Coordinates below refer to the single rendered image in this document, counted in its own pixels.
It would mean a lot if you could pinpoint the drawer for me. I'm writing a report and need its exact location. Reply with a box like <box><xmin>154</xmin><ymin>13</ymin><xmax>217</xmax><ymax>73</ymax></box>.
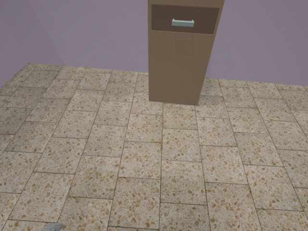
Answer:
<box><xmin>152</xmin><ymin>4</ymin><xmax>218</xmax><ymax>34</ymax></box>

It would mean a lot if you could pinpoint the handle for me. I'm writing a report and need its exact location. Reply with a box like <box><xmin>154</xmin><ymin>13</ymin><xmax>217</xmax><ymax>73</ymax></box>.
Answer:
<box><xmin>172</xmin><ymin>19</ymin><xmax>194</xmax><ymax>27</ymax></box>

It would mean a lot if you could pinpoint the cabinet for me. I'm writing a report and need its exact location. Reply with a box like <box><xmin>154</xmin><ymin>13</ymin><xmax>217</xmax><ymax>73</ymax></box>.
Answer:
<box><xmin>148</xmin><ymin>0</ymin><xmax>225</xmax><ymax>106</ymax></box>

